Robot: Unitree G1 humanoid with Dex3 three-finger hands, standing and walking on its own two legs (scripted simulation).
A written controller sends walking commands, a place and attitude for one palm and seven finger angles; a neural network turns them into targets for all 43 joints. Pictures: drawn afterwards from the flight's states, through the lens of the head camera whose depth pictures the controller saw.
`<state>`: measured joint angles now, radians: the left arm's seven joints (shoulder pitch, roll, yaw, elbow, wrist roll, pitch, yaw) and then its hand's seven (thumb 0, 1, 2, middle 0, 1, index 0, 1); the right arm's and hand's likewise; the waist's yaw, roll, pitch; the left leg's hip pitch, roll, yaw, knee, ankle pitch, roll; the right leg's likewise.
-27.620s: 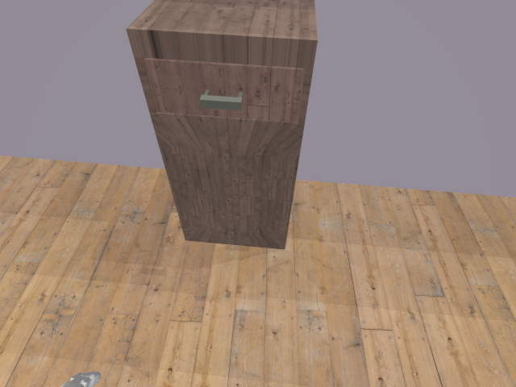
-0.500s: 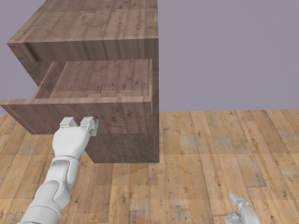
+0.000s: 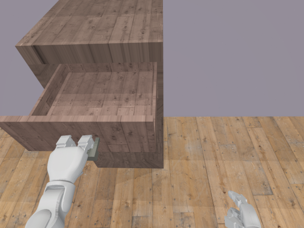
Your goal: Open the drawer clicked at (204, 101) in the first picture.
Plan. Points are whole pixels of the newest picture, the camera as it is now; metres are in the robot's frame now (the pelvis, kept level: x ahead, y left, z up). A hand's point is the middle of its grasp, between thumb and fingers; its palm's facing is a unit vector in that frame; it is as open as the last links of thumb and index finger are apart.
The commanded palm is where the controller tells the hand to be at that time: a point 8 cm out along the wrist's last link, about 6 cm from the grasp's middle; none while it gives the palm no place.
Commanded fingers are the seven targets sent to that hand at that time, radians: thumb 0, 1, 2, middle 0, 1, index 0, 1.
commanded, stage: pull the drawer open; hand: left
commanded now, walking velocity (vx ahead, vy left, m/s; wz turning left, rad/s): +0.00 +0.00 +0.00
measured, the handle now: (79, 147) +0.31 +0.24 +0.03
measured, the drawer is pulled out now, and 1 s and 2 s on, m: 0.24 0.30 0.30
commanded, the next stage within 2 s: open the thumb to release the handle in 0.74 s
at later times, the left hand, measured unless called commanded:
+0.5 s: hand (72, 188) +0.21 +0.23 +0.01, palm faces +0.01 -0.07 -1.00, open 5.7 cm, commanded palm +0.17 +0.23 +0.06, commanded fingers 0.00 0.90 0.90 -0.40 -1.35 -0.40 -1.35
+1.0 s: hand (70, 189) +0.20 +0.23 +0.01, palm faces +0.05 -0.06 -1.00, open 6.1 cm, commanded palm +0.17 +0.24 +0.06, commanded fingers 0.00 0.27 0.63 -0.35 -1.28 -0.35 -1.28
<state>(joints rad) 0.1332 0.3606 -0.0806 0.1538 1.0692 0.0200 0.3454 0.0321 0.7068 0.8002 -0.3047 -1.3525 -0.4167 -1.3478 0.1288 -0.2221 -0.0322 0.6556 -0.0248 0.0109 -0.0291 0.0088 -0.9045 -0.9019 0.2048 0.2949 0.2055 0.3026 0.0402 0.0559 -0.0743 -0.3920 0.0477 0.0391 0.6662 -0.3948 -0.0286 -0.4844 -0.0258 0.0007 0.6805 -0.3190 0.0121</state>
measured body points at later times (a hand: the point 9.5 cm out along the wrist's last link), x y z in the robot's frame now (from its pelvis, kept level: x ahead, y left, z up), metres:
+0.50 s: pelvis +0.00 +0.00 +0.00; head +0.03 -0.03 +0.44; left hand +0.20 +0.23 +0.06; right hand +0.21 -0.21 -0.10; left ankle -0.04 +0.14 -0.72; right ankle +0.01 -0.13 -0.72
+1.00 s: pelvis +0.01 +0.00 -0.01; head +0.05 -0.02 +0.43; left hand +0.20 +0.23 +0.06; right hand +0.21 -0.22 -0.12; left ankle -0.04 +0.14 -0.72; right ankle +0.01 -0.13 -0.72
